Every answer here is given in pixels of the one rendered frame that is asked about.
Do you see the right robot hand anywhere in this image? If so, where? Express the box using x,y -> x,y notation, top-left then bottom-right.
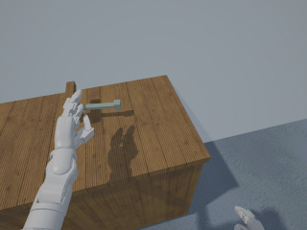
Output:
234,206 -> 265,230

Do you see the robot left forearm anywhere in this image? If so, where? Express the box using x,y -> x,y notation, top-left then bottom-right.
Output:
21,148 -> 79,230

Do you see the tap lever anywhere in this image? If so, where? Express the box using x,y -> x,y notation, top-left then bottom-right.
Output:
83,100 -> 122,110

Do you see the left robot hand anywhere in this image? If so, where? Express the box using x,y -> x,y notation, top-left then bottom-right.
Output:
54,89 -> 94,150

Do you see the counter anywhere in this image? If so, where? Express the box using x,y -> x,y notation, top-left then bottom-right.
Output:
0,75 -> 211,230

